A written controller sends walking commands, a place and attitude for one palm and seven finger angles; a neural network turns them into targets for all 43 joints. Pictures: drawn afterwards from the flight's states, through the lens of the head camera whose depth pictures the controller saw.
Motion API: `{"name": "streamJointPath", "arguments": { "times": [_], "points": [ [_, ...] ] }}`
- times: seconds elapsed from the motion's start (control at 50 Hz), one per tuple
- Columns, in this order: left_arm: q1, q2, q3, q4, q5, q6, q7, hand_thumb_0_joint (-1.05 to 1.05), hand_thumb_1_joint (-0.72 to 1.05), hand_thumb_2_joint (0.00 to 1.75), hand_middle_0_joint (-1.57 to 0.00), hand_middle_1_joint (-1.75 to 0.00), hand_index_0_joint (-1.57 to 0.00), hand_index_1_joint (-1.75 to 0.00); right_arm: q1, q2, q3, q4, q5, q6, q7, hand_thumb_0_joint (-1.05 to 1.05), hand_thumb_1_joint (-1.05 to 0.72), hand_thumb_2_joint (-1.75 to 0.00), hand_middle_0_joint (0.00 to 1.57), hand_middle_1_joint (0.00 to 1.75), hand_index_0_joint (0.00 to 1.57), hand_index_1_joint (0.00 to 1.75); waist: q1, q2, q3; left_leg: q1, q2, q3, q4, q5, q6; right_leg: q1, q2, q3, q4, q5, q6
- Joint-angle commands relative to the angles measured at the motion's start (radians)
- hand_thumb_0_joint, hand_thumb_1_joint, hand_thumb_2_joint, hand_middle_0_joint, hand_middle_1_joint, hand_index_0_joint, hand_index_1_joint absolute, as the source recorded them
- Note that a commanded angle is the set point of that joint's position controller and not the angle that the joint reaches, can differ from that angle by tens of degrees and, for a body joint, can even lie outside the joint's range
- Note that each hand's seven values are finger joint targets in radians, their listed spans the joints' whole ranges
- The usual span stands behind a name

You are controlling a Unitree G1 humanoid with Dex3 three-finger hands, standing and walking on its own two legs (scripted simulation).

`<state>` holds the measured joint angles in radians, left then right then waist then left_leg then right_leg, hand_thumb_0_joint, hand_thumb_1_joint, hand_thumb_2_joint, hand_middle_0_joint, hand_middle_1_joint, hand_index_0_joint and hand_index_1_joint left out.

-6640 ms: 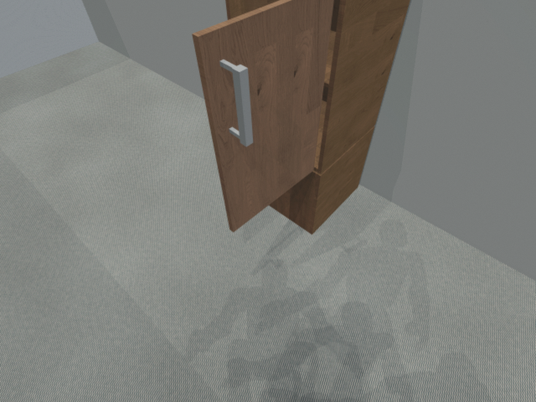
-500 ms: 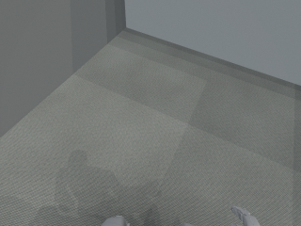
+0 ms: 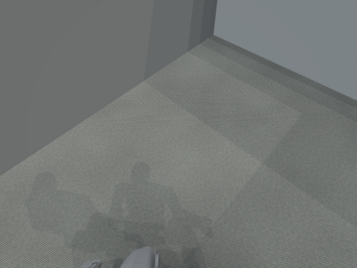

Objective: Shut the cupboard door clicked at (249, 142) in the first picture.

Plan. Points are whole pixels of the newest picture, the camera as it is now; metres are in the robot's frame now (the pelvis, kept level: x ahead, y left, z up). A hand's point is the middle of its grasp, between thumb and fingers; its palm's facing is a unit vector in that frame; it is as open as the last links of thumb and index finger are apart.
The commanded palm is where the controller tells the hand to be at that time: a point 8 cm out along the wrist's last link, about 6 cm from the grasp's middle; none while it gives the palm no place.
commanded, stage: walk to a spot facing it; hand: left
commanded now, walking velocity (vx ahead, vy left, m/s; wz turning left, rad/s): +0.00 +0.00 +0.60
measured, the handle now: out of the picture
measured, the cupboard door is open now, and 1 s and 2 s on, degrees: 87 87 87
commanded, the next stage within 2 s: none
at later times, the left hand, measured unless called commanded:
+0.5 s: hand out of the picture +0.05 +0.22 -0.16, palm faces +0.30 -0.90 -0.31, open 7.4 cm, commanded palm none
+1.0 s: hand out of the picture -0.07 +0.19 -0.18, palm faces +0.61 -0.75 -0.26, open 7.4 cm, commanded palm none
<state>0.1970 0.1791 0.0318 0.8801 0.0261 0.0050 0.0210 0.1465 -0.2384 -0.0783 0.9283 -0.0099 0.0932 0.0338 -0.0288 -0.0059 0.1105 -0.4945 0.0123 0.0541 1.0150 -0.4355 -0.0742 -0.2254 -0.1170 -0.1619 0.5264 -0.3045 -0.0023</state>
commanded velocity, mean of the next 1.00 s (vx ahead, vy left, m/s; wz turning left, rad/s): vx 0.00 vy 0.00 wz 0.60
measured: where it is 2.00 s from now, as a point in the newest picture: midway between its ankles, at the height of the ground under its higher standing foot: outside the picture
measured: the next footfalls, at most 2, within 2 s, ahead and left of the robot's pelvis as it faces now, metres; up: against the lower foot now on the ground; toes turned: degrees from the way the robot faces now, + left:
left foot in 0.16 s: +0.04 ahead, +0.13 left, +0.00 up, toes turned +12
right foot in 0.48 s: +0.08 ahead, -0.13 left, +0.00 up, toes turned +15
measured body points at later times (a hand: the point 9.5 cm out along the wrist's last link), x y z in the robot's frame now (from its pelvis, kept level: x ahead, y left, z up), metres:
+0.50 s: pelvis +0.01 -0.03 -0.01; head +0.06 -0.03 +0.43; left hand +0.04 +0.26 -0.14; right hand +0.16 -0.25 -0.17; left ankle +0.00 +0.12 -0.74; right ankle +0.04 -0.14 -0.74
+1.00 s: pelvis +0.01 -0.03 -0.01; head +0.04 +0.02 +0.44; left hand -0.10 +0.23 -0.16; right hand +0.25 -0.17 -0.14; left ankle -0.04 +0.08 -0.74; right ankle +0.08 -0.16 -0.68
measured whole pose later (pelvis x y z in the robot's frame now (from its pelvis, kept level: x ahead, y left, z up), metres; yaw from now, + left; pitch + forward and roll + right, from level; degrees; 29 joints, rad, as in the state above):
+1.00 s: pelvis +0.01 -0.03 -0.01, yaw +37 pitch +1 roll +0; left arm 0.18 0.26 0.08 0.92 0.02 0.06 0.01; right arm 0.12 -0.22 -0.05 0.89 -0.02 0.04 0.01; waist 0.01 -0.04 0.10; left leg -0.32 -0.01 0.01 0.56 -0.26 0.01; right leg -0.48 -0.10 -0.04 1.07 -0.45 0.08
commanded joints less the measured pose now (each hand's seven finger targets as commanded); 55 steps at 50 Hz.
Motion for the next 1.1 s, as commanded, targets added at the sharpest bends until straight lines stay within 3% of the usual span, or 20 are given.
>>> {"name": "streamJointPath", "arguments": {
  "times": [0.0, 0.08, 0.1, 0.12, 0.14, 0.24, 0.42, 0.44, 0.46, 0.48, 0.52, 0.58, 0.7, 0.76, 0.78, 0.8, 0.82, 0.84, 0.94, 1.08],
  "points": [
    [0.084, 0.237, 0.067, -0.032, 0.004, -0.022, 0.014, 0.00, 0.90, 0.90, -0.20, -0.30, -0.20, -0.30, -0.100, -0.035, 0.002, -0.110, 0.002, -0.045, 0.005, 0.00, -0.90, -0.90, 0.20, 0.30, 0.20, 0.30, 0.074, -0.198, -0.159, 0.012, 0.009, 0.058, -0.215, -0.019, 0.005, 0.216, -0.244, 0.096, -0.085, 0.683, -0.105],
    [0.057, 0.247, 0.080, -0.025, -0.006, -0.014, 0.003, 0.00, 0.90, 0.90, -0.20, -0.30, -0.20, -0.30, -0.021, -0.072, -0.003, -0.100, -0.002, -0.056, -0.001, 0.00, -0.90, -0.90, 0.20, 0.30, 0.20, 0.30, 0.028, -0.162, -0.184, 0.232, -0.008, 0.081, -0.494, 0.164, 0.034, 0.114, -0.234, 0.020, 0.047, 0.571, -0.039],
    [0.038, 0.228, 0.078, -0.039, -0.013, -0.010, -0.001, 0.00, 0.90, 0.90, -0.20, -0.30, -0.20, -0.30, 0.051, -0.125, -0.019, -0.084, -0.007, -0.063, -0.004, 0.00, -0.90, -0.90, 0.20, 0.30, 0.20, 0.30, -0.018, -0.041, -0.222, 0.399, 0.058, 0.004, -0.578, 0.341, 0.069, -0.014, -0.208, -0.014, 0.187, 0.437, 0.009],
    [0.030, 0.162, 0.064, -0.079, -0.019, -0.003, -0.010, 0.00, 0.90, 0.90, -0.20, -0.30, -0.20, -0.30, 0.124, -0.242, -0.049, -0.077, -0.017, -0.071, -0.012, 0.00, -0.90, -0.90, 0.20, 0.30, 0.20, 0.30, -0.056, 0.265, -0.265, 0.568, 0.336, -0.379, -0.602, 0.704, 0.218, -0.299, -0.058, -0.045, 0.424, -0.124, 0.093],
    [-0.060, 0.147, 0.045, -0.121, -0.009, 0.005, -0.004, 0.00, 0.90, 0.90, -0.20, -0.30, -0.20, -0.30, 0.194, -0.279, -0.056, -0.057, -0.011, -0.063, -0.020, 0.00, -0.90, -0.90, 0.20, 0.30, 0.20, 0.30, -0.087, 0.246, -0.243, 0.536, 0.440, -0.447, -0.618, 0.829, 0.318, -0.381, -0.013, 0.063, 0.576, -0.372, 0.089],
    [-0.046, 0.141, 0.057, -0.053, -0.007, 0.027, -0.013, 0.00, 0.90, 0.90, -0.20, -0.30, -0.20, -0.30, 0.018, -0.192, -0.032, -0.091, -0.016, -0.076, -0.048, 0.00, -0.90, -0.90, 0.20, 0.30, 0.20, 0.30, 0.009, 0.171, -0.168, 0.320, 0.238, -0.270, -0.659, 0.518, 0.222, -0.323, 0.003, 0.164, 0.591, -0.123, 0.086],
    [0.061, 0.153, 0.063, -0.046, -0.014, 0.005, -0.007, 0.00, 0.90, 0.90, -0.20, -0.30, -0.20, -0.30, -0.044, -0.194, -0.046, -0.114, -0.011, -0.055, -0.034, 0.00, -0.90, -0.90, 0.20, 0.30, 0.20, 0.30, 0.062, 0.129, -0.173, 0.103, 0.137, -0.326, -0.563, 0.329, 0.164, 0.100, 0.093, 0.108, -0.040, 0.039, 0.059],
    [0.104, 0.219, 0.076, -0.048, -0.003, -0.007, 0.001, 0.00, 0.90, 0.90, -0.20, -0.30, -0.20, -0.30, -0.047, -0.145, -0.041, -0.128, -0.001, -0.054, -0.028, 0.00, -0.90, -0.90, 0.20, 0.30, 0.20, 0.30, 0.085, -0.040, -0.186, -0.025, 0.050, -0.252, -0.428, 0.178, 0.106, 0.223, -0.052, 0.258, -0.207, 0.002, 0.021],
    [0.108, 0.305, 0.091, -0.049, 0.010, -0.013, 0.007, 0.00, 0.90, 0.90, -0.20, -0.30, -0.20, -0.30, -0.050, -0.082, -0.030, -0.154, 0.001, -0.057, -0.021, 0.00, -0.90, -0.90, 0.20, 0.30, 0.20, 0.30, 0.096, -0.315, -0.166, -0.155, -0.094, -0.066, -0.158, -0.125, 0.025, 0.235, -0.331, 0.523, -0.289, 0.072, -0.099],
    [0.082, 0.293, 0.078, -0.057, 0.002, -0.014, 0.011, 0.00, 0.90, 0.90, -0.20, -0.30, -0.20, -0.30, -0.059, -0.125, -0.036, -0.148, -0.009, -0.054, -0.019, 0.00, -0.90, -0.90, 0.20, 0.30, 0.20, 0.30, 0.085, -0.270, -0.158, -0.122, -0.034, -0.110, 0.064, -0.173, 0.035, 0.117, -0.382, 0.502, -0.270, 0.157, -0.158],
    [-0.006, 0.218, 0.056, -0.074, -0.005, -0.017, 0.014, 0.00, 0.90, 0.90, -0.20, -0.30, -0.20, -0.30, -0.047, -0.110, -0.034, -0.110, -0.008, -0.039, -0.012, 0.00, -0.90, -0.90, 0.20, 0.30, 0.20, 0.30, 0.029, -0.225, -0.120, -0.129, 0.009, -0.100, 0.227, -0.055, 0.017, 0.088, -0.258, 0.321, -0.197, 0.359, -0.134],
    [-0.009, 0.191, 0.050, -0.077, -0.002, -0.020, 0.015, 0.00, 0.90, 0.90, -0.20, -0.30, -0.20, -0.30, -0.045, -0.069, -0.016, -0.098, -0.003, -0.033, 0.000, 0.00, -0.90, -0.90, 0.20, 0.30, 0.20, 0.30, 0.025, -0.212, -0.134, -0.076, 0.020, -0.029, 0.084, -0.008, -0.003, 0.136, -0.203, 0.140, -0.153, 0.550, -0.102],
    [0.071, 0.248, 0.073, -0.034, 0.005, -0.018, 0.011, 0.00, 0.90, 0.90, -0.20, -0.30, -0.20, -0.30, -0.105, -0.046, 0.001, -0.114, 0.003, -0.045, 0.005, 0.00, -0.90, -0.90, 0.20, 0.30, 0.20, 0.30, 0.073, -0.200, -0.145, 0.051, 0.005, 0.052, -0.250, -0.019, 0.013, 0.181, -0.255, 0.101, -0.093, 0.602, -0.109],
    [0.061, 0.251, 0.079, -0.025, -0.004, -0.014, 0.002, 0.00, 0.90, 0.90, -0.20, -0.30, -0.20, -0.30, -0.037, -0.073, -0.002, -0.103, -0.002, -0.056, 0.000, 0.00, -0.90, -0.90, 0.20, 0.30, 0.20, 0.30, 0.033, -0.178, -0.179, 0.217, -0.015, 0.074, -0.480, 0.137, 0.034, 0.129, -0.233, 0.035, 0.029, 0.570, -0.048],
    [0.047, 0.241, 0.078, -0.034, -0.012, -0.011, -0.002, 0.00, 0.90, 0.90, -0.20, -0.30, -0.20, -0.30, 0.026, -0.114, -0.014, -0.088, -0.006, -0.063, -0.003, 0.00, -0.90, -0.90, 0.20, 0.30, 0.20, 0.30, -0.008, -0.083, -0.215, 0.372, 0.021, 0.032, -0.580, 0.288, 0.058, 0.027, -0.218, 0.000, 0.152, 0.491, -0.003],
    [0.045, 0.184, 0.070, -0.068, -0.018, -0.003, -0.009, 0.00, 0.90, 0.90, -0.20, -0.30, -0.20, -0.30, 0.097, -0.228, -0.043, -0.084, -0.016, -0.072, -0.011, 0.00, -0.90, -0.90, 0.20, 0.30, 0.20, 0.30, -0.045, 0.189, -0.267, 0.557, 0.276, -0.312, -0.604, 0.586, 0.182, -0.241, -0.084, -0.044, 0.377, 0.028, 0.076],
    [-0.024, 0.141, 0.049, -0.112, -0.013, 0.004, -0.008, 0.00, 0.90, 0.90, -0.20, -0.30, -0.20, -0.30, 0.165, -0.298, -0.060, -0.065, -0.012, -0.064, -0.020, 0.00, -0.90, -0.90, 0.20, 0.30, 0.20, 0.30, -0.082, 0.298, -0.254, 0.548, 0.439, -0.474, -0.639, 0.811, 0.318, -0.381, -0.011, 0.039, 0.554, -0.390, 0.093],
    [-0.087, 0.164, 0.049, -0.124, -0.005, 0.018, 0.000, 0.00, 0.90, 0.90, -0.20, -0.30, -0.20, -0.30, 0.182, -0.277, -0.054, -0.056, -0.012, -0.066, -0.028, 0.00, -0.90, -0.90, 0.20, 0.30, 0.20, 0.30, -0.086, 0.179, -0.232, 0.485, 0.414, -0.454, -0.634, 0.661, 0.325, -0.394, -0.016, 0.122, 0.631, -0.340, 0.082],
    [-0.023, 0.141, 0.059, -0.049, -0.007, 0.027, -0.016, 0.00, 0.90, 0.90, -0.20, -0.30, -0.20, -0.30, -0.005, -0.196, -0.031, -0.098, -0.016, -0.075, -0.046, 0.00, -0.90, -0.90, 0.20, 0.30, 0.20, 0.30, 0.016, 0.155, -0.152, 0.297, 0.226, -0.273, -0.675, 0.440, 0.221, -0.300, 0.008, 0.153, 0.548, -0.121, 0.083],
    [0.013, 0.133, 0.056, -0.060, -0.013, 0.015, -0.012, 0.00, 0.90, 0.90, -0.20, -0.30, -0.20, -0.30, -0.023, -0.205, -0.046, -0.101, -0.019, -0.057, -0.036, 0.00, -0.90, -0.90, 0.20, 0.30, 0.20, 0.30, 0.026, 0.175, -0.158, 0.195, 0.176, -0.348, -0.633, 0.353, 0.206, -0.055, 0.101, 0.106, 0.158, -0.080, 0.064]
  ]
}}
